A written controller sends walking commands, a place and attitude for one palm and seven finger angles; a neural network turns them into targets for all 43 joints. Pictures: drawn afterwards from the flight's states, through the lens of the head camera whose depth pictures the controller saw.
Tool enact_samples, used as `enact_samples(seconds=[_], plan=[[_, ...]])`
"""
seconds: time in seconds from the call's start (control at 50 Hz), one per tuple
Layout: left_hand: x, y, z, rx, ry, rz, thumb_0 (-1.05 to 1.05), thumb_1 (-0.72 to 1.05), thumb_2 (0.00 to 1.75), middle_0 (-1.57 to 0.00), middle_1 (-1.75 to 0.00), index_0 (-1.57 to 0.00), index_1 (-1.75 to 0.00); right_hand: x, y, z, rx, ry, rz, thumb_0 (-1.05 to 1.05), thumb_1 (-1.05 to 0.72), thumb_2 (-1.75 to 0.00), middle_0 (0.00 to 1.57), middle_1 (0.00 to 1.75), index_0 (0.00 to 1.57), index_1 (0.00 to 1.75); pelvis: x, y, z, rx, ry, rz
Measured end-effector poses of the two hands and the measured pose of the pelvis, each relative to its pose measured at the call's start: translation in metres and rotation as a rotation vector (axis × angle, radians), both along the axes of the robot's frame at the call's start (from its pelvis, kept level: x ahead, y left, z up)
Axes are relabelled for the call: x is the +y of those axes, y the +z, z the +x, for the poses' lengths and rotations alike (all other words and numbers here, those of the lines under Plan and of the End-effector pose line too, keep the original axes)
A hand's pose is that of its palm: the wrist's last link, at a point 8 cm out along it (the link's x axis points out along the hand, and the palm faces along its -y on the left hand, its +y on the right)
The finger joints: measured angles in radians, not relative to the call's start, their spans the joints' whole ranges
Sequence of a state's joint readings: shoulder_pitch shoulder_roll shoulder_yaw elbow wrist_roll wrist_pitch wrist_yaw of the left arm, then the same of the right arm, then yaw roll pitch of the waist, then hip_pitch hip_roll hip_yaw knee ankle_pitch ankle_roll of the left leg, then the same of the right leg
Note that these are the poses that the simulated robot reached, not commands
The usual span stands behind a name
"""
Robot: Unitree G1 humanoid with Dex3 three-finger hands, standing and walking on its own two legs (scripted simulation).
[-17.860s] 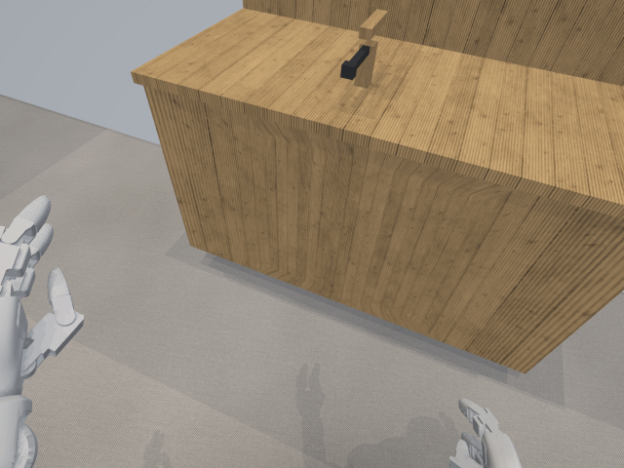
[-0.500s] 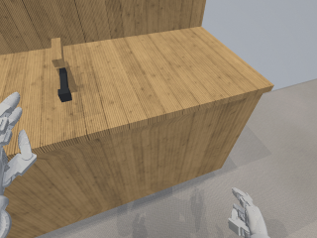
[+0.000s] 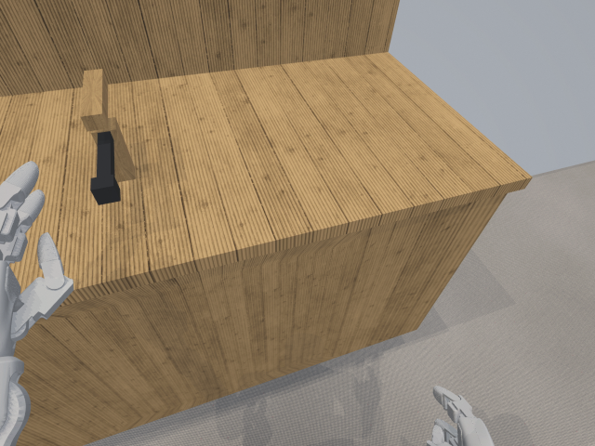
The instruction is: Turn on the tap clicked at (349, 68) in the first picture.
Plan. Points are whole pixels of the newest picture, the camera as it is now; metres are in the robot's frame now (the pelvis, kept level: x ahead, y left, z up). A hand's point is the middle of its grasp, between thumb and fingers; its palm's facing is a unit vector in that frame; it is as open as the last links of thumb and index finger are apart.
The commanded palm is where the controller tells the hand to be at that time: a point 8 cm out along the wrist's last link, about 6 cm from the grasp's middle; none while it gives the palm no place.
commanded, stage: shuffle to correct the standing spot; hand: left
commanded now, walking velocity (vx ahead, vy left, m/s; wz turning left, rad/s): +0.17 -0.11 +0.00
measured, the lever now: (105, 189) +0.39 +0.29 +0.13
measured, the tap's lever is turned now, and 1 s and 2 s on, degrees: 0 0 0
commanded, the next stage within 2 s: come to a stop and stand still in 0.28 s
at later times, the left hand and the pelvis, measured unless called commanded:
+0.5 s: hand (150, 230) +0.30 +0.19 +0.16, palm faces +0.45 -0.81 -0.37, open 7.4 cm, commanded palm +0.24 +0.22 +0.19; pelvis +0.08 -0.06 +0.00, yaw +1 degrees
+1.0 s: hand (175, 225) +0.32 +0.17 +0.16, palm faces +0.38 -0.83 -0.40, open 7.4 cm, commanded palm +0.26 +0.21 +0.19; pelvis +0.10 -0.07 +0.01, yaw +0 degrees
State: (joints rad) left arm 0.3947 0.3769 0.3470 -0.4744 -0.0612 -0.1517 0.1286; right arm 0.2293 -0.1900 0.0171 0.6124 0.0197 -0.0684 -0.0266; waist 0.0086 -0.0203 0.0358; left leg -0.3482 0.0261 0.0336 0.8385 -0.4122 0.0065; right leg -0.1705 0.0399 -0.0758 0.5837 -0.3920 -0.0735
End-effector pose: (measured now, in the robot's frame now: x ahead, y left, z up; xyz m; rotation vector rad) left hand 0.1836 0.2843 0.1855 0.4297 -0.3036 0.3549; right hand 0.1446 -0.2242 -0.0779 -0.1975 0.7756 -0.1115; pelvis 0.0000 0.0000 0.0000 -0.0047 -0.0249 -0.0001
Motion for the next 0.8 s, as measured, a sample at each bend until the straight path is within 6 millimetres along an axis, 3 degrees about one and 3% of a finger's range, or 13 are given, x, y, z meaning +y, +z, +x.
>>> enact_samples(seconds=[0.14,0.26,0.34,0.38,0.44,0.56,0.66,0.74,0.8], plan=[[0.003,-0.012,0.028,-0.009,-0.003,0.005,0.01,0.89,0.9,-0.21,-0.3,-0.21,-0.3,-0.01,-0.002,0.031,-0.034,-0.031,-0.034,0.01,-0.91,-0.9,0.2,0.3,0.2,0.3,0.001,-0.012,0.023,-0.041,-0.036,0.038],[-0.022,0.017,0.048,-0.008,-0.032,0.07,0.02,0.89,0.9,-0.21,-0.3,-0.2,-0.3,-0.004,0.007,0.049,-0.034,0.02,0.046,0.01,-0.91,-0.9,0.2,0.3,0.2,0.3,-0.018,0.005,0.04,-0.019,-0.007,0.013],[-0.042,0.027,0.05,0.02,-0.023,0.173,0.01,0.89,0.9,-0.21,-0.3,-0.2,-0.3,-0.013,-0.003,0.066,-0.045,0.039,0.089,0.01,-0.9,-0.9,0.2,0.3,0.2,0.3,-0.036,0.001,0.059,-0.01,-0.011,-0.003],[-0.048,0.02,0.053,0.024,0.005,0.204,0.01,0.89,0.9,-0.21,-0.3,-0.21,-0.3,-0.023,-0.015,0.077,-0.046,0.046,0.091,0.01,-0.9,-0.9,0.21,0.3,0.21,0.3,-0.047,-0.01,0.067,-0.008,-0.009,0.0],[-0.05,0.005,0.064,0.035,0.053,0.112,0.01,0.89,0.9,-0.22,-0.3,-0.21,-0.3,-0.041,-0.023,0.09,0.012,0.06,0.052,0.01,-0.9,-0.9,0.21,0.3,0.2,0.3,-0.056,-0.011,0.074,-0.017,0.014,-0.013],[-0.061,-0.012,0.088,0.037,0.06,-0.032,0.01,0.89,0.9,-0.22,-0.3,-0.21,-0.3,-0.069,-0.002,0.113,0.002,0.057,-0.049,0.01,-0.91,-0.9,0.2,0.3,0.2,0.3,-0.063,-0.005,0.093,-0.012,0.022,-0.007],[-0.075,0.008,0.099,-0.018,0.002,0.044,0.01,0.89,0.9,-0.22,-0.3,-0.21,-0.3,-0.079,0.015,0.135,-0.078,0.017,-0.062,0.01,-0.91,-0.9,0.2,0.3,0.2,0.3,-0.069,-0.002,0.108,-0.018,0.006,0.021],[-0.078,0.03,0.104,-0.039,0.023,0.129,0.01,0.89,0.9,-0.22,-0.3,-0.21,-0.3,-0.076,0.018,0.153,-0.114,0.039,-0.025,0.01,-0.91,-0.9,0.2,0.3,0.2,0.3,-0.075,0.004,0.116,-0.002,0.012,0.006],[-0.078,0.031,0.108,-0.011,0.051,0.127,0.01,0.89,0.9,-0.22,-0.3,-0.21,-0.3,-0.073,0.017,0.16,-0.121,0.044,0.008,0.01,-0.91,-0.9,0.2,0.3,0.2,0.3,-0.078,0.006,0.116,0.011,0.01,0.012]])
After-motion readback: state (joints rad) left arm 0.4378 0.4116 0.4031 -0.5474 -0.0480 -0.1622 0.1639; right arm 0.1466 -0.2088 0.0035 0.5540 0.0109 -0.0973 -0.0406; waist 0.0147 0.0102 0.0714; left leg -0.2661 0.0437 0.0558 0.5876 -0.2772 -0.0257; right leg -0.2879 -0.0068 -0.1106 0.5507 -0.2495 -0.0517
